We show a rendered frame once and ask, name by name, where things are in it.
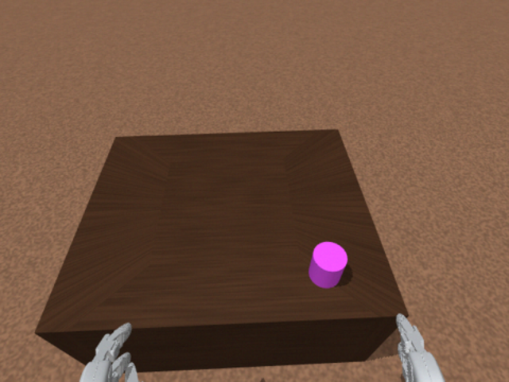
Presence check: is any can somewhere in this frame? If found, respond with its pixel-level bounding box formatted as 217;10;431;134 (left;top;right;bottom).
309;242;348;288

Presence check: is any left robot hand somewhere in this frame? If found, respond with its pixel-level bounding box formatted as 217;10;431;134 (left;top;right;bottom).
80;323;143;382

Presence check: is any right robot hand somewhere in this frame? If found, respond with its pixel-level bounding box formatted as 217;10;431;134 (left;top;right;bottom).
396;314;445;382

